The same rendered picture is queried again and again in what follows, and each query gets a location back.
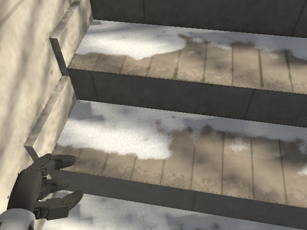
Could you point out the robot left forearm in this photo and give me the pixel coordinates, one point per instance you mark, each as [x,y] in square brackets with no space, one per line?
[17,219]

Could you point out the robot left hand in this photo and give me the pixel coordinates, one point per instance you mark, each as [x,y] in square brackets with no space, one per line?
[31,185]

